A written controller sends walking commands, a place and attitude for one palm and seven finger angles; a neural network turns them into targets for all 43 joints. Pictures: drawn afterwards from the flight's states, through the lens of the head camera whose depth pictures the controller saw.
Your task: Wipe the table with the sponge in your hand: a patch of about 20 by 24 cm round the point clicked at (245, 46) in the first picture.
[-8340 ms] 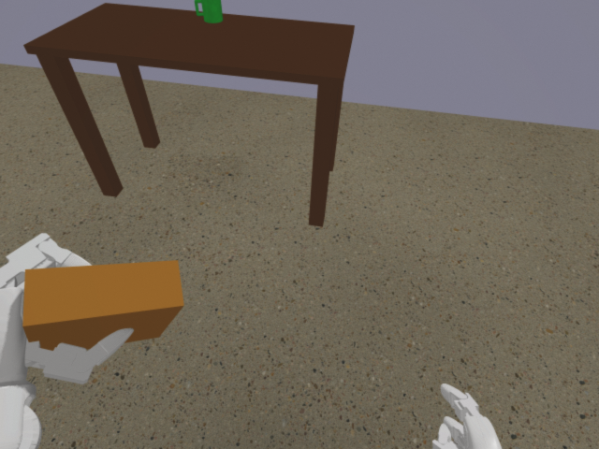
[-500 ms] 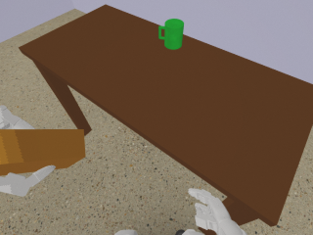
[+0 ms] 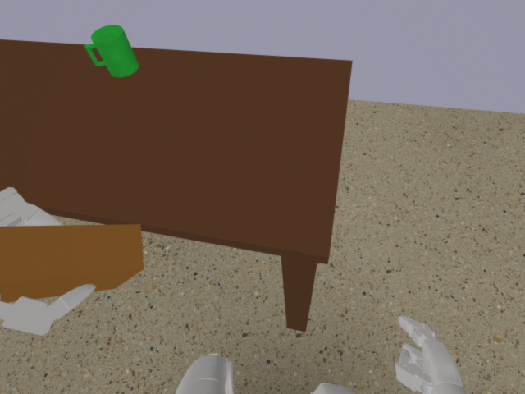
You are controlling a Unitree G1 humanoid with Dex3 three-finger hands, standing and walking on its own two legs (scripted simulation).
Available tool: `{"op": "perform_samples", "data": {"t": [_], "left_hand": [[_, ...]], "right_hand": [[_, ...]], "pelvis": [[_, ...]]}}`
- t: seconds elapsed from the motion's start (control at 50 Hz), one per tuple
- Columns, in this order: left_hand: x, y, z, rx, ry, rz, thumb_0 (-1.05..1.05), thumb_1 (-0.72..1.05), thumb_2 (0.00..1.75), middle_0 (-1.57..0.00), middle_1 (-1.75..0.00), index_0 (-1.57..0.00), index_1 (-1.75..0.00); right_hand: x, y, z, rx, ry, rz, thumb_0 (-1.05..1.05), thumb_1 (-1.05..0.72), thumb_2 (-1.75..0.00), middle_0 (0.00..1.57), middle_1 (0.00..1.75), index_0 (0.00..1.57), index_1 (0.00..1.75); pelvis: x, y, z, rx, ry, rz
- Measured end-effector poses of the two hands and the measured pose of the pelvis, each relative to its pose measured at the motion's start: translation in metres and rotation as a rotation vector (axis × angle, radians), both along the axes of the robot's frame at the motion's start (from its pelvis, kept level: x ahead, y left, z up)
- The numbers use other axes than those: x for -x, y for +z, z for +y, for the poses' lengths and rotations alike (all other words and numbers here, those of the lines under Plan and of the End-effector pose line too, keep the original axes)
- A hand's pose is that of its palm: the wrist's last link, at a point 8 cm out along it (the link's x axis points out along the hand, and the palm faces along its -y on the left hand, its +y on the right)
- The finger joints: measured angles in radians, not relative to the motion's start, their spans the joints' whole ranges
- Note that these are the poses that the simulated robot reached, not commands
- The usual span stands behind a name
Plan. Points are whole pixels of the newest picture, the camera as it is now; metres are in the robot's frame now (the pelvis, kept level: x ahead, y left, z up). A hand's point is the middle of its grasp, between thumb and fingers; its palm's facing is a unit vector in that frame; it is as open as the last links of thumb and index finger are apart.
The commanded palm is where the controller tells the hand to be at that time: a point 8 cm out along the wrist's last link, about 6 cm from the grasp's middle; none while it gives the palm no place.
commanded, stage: turn to face it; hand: left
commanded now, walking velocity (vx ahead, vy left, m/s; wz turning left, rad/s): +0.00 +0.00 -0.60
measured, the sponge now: (87, 263) +0.24 +0.20 +0.15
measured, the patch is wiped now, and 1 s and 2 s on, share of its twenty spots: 0.00 0.00 0.00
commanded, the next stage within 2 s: come to a stop and stand still in 0.96 s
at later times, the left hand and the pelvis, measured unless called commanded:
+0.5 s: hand (93, 285) +0.20 +0.16 +0.19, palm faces +0.17 -0.88 -0.45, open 9.2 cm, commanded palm +0.16 +0.21 +0.19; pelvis -0.07 -0.02 +0.00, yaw -15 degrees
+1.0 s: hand (233, 337) +0.16 +0.02 +0.19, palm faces -0.15 -0.80 -0.59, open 9.2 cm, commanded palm +0.14 +0.10 +0.19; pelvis -0.14 -0.06 +0.01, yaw -31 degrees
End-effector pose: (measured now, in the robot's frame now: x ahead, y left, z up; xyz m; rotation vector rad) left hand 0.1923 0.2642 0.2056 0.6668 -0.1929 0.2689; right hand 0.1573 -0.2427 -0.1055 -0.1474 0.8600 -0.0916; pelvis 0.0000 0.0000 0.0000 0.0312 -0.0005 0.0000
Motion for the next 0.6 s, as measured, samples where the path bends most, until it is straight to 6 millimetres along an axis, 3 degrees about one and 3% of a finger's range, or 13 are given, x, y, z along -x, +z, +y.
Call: {"op": "perform_samples", "data": {"t": [0.1, 0.22, 0.42, 0.6], "left_hand": [[0.003, 0.003, -0.018, 0.002, -0.024, 0.045, -0.01, -0.41, 0.99, -0.84, -1.34, -0.83, -1.34], [0.005, 0.005, -0.037, 0.07, -0.06, -0.029, -0.01, -0.41, 0.99, -0.84, -1.34, -0.83, -1.34], [0.012, 0.003, -0.06, 0.149, -0.208, -0.116, -0.01, -0.41, 0.99, -0.84, -1.34, -0.83, -1.34], [0.021, -0.007, -0.067, 0.095, -0.251, -0.09, -0.01, -0.41, 0.99, -0.84, -1.34, -0.83, -1.34]], "right_hand": [[0.039, 0.01, -0.043, 0.052, -0.122, 0.055, 0.02, -0.91, -0.9, 0.19, 0.3, 0.21, 0.3], [0.065, 0.021, -0.061, 0.067, -0.175, 0.038, 0.02, -0.91, -0.9, 0.19, 0.3, 0.2, 0.3], [0.083, 0.043, -0.048, 0.057, -0.178, -0.058, 0.02, -0.91, -0.9, 0.2, 0.3, 0.2, 0.3], [0.122, 0.028, -0.028, -0.018, -0.248, -0.123, 0.01, -0.91, -0.9, 0.2, 0.3, 0.2, 0.3]], "pelvis": [[0.008, 0.011, -0.014, -0.022, -0.062, -0.001], [0.02, 0.013, -0.025, -0.027, -0.13, 0.0], [0.05, 0.011, -0.023, -0.03, -0.229, 0.038], [0.078, -0.002, -0.02, -0.01, -0.36, 0.003]]}}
